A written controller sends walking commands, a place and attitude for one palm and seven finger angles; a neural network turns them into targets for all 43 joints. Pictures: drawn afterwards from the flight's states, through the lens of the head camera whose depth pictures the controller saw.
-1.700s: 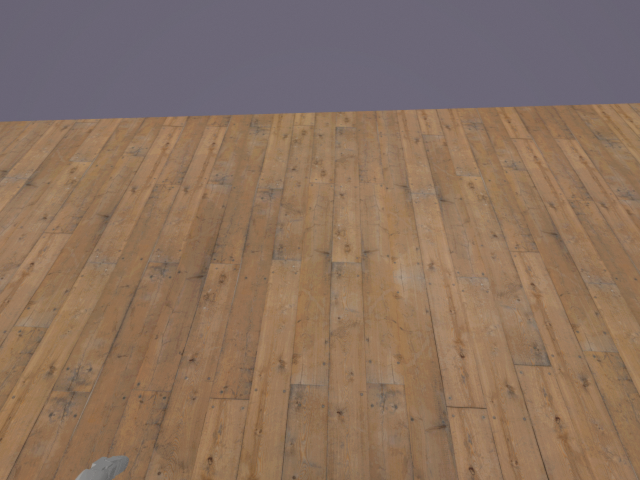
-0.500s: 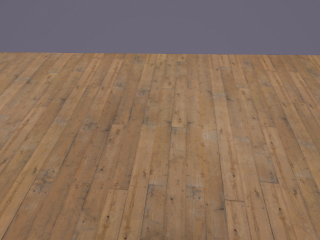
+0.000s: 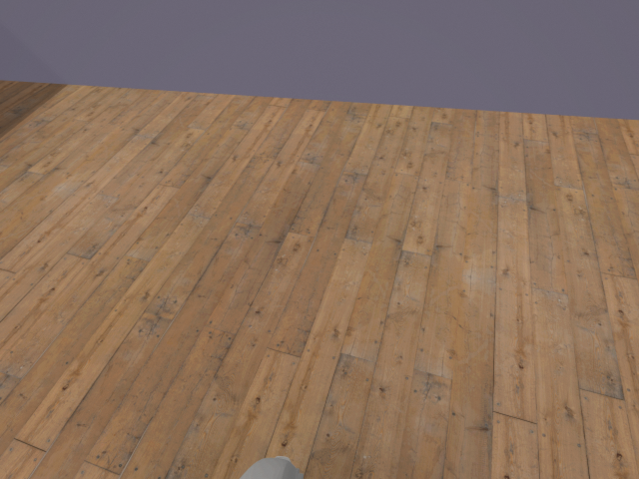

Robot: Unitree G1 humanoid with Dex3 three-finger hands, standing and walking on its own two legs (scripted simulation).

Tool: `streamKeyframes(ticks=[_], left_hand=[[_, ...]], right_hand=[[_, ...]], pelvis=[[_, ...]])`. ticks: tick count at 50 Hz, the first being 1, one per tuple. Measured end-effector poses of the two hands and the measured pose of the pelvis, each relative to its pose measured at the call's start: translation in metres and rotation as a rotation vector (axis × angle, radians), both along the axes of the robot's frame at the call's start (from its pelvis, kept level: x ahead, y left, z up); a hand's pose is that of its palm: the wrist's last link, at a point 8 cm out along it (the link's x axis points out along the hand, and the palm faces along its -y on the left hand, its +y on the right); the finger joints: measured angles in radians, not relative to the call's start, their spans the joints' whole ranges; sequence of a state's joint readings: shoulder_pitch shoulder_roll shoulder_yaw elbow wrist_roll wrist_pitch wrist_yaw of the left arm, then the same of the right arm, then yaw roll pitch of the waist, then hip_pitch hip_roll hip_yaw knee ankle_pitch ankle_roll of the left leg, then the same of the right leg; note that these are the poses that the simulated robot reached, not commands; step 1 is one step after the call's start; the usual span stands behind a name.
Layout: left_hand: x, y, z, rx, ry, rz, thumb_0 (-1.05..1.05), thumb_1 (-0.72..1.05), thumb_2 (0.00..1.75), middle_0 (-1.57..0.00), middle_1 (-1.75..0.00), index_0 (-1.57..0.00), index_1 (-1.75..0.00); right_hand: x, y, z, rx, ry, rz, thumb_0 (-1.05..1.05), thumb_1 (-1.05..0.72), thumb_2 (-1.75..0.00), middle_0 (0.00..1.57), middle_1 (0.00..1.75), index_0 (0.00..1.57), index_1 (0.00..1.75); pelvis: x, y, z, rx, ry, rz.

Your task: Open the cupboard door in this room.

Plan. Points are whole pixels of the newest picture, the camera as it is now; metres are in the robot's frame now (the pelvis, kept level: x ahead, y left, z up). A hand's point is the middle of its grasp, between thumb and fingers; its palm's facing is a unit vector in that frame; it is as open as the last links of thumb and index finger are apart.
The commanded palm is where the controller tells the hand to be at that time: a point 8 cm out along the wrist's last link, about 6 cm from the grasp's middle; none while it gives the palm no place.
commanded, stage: turn or walk to find it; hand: left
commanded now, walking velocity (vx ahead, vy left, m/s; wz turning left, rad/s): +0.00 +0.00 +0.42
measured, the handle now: out of the picture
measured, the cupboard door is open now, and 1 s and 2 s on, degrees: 0 0 0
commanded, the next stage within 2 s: none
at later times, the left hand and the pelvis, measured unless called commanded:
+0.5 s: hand out of the picture -0.04 +0.25 -0.17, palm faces +0.27 -0.93 -0.26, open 7.4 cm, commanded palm none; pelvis -0.04 +0.03 +0.00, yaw +13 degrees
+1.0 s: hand out of the picture -0.14 +0.23 -0.19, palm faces +0.49 -0.85 -0.21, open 7.4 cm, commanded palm none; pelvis -0.09 +0.04 -0.01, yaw +27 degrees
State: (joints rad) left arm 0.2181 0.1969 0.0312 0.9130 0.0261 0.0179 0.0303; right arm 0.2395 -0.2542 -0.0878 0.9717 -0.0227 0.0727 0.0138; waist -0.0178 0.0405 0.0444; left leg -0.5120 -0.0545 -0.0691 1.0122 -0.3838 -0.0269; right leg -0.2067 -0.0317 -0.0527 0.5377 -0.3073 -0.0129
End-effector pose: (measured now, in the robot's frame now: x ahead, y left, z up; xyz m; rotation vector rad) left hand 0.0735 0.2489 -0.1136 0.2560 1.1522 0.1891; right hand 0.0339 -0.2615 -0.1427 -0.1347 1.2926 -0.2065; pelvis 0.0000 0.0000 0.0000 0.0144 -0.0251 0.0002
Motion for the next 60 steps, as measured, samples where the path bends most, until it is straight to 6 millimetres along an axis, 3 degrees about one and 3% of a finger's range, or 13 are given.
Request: streamKeyframes(ticks=[7, 14, 17, 25, 32, 37, 42, 46, 51, 55, 60], left_hand=[[-0.048, 0.008, -0.006, -0.023, 0.037, 0.091, 0.01, 0.90, 0.90, -0.20, -0.30, -0.20, -0.30], [-0.108, 0.040, -0.037, -0.060, 0.114, 0.215, 0.01, 0.90, 0.90, -0.20, -0.30, -0.20, -0.30], [-0.128, 0.050, -0.038, -0.056, 0.166, 0.249, 0.01, 0.91, 0.90, -0.20, -0.30, -0.20, -0.30], [-0.135, 0.047, -0.018, -0.050, 0.107, 0.299, 0.01, 0.91, 0.90, -0.20, -0.30, -0.19, -0.30], [-0.139, 0.021, -0.010, -0.012, 0.010, 0.331, 0.01, 0.91, 0.90, -0.20, -0.30, -0.20, -0.30], [-0.162, 0.004, -0.005, -0.032, 0.011, 0.381, 0.01, 0.91, 0.90, -0.20, -0.30, -0.20, -0.30], [-0.183, 0.000, -0.011, -0.064, 0.032, 0.424, 0.01, 0.90, 0.90, -0.20, -0.30, -0.20, -0.30], [-0.208, 0.008, -0.023, -0.092, 0.042, 0.472, 0.01, 0.90, 0.90, -0.20, -0.30, -0.20, -0.30], [-0.247, 0.027, -0.045, -0.120, 0.097, 0.537, 0.01, 0.90, 0.90, -0.20, -0.30, -0.20, -0.30], [-0.263, 0.039, -0.038, -0.122, 0.133, 0.562, 0.01, 0.91, 0.90, -0.20, -0.30, -0.20, -0.30], [-0.264, 0.048, -0.025, -0.103, 0.090, 0.590, 0.01, 0.91, 0.90, -0.20, -0.30, -0.19, -0.30]], right_hand=[[0.025, -0.001, 0.013, -0.037, -0.019, 0.099, 0.01, -0.91, -0.90, 0.20, 0.30, 0.20, 0.30], [0.063, 0.040, 0.014, -0.070, -0.087, 0.245, 0.01, -0.91, -0.90, 0.20, 0.30, 0.20, 0.30], [0.068, 0.059, 0.020, -0.058, -0.118, 0.276, 0.00, -0.91, -0.90, 0.20, 0.30, 0.20, 0.30], [0.062, 0.081, 0.017, 0.003, -0.112, 0.331, 0.00, -0.90, -0.90, 0.20, 0.30, 0.21, 0.30], [0.056, 0.063, -0.006, 0.048, -0.081, 0.356, 0.00, -0.90, -0.90, 0.20, 0.30, 0.21, 0.30], [0.049, 0.052, -0.001, 0.033, -0.034, 0.390, 0.01, -0.91, -0.90, 0.20, 0.30, 0.21, 0.30], [0.039, 0.049, 0.008, -0.005, 0.010, 0.421, 0.01, -0.91, -0.90, 0.20, 0.30, 0.20, 0.30], [0.036, 0.062, 0.013, -0.042, 0.028, 0.471, 0.01, -0.91, -0.90, 0.20, 0.30, 0.20, 0.30], [0.035, 0.092, 0.015, -0.066, -0.024, 0.532, 0.01, -0.91, -0.90, 0.20, 0.30, 0.20, 0.30], [0.029, 0.112, 0.024, -0.059, -0.042, 0.555, 0.01, -0.91, -0.90, 0.20, 0.30, 0.20, 0.30], [0.024, 0.127, 0.026, -0.035, -0.035, 0.590, 0.00, -0.90, -0.90, 0.20, 0.30, 0.21, 0.30]], pelvis=[[-0.008, 0.005, 0.003, 0.018, -0.003, 0.085], [-0.022, 0.031, -0.013, -0.003, 0.010, 0.161], [-0.028, 0.034, -0.009, -0.001, 0.007, 0.167], [-0.040, 0.031, 0.001, -0.020, 0.003, 0.231], [-0.050, 0.011, -0.008, -0.010, -0.004, 0.299], [-0.058, 0.007, -0.001, -0.004, -0.009, 0.352], [-0.065, 0.011, 0.002, -0.004, -0.002, 0.401], [-0.075, 0.021, -0.001, -0.013, 0.005, 0.441], [-0.091, 0.038, -0.011, -0.020, 0.009, 0.474], [-0.098, 0.044, -0.001, -0.036, 0.010, 0.496], [-0.103, 0.047, 0.006, -0.046, 0.014, 0.536]])
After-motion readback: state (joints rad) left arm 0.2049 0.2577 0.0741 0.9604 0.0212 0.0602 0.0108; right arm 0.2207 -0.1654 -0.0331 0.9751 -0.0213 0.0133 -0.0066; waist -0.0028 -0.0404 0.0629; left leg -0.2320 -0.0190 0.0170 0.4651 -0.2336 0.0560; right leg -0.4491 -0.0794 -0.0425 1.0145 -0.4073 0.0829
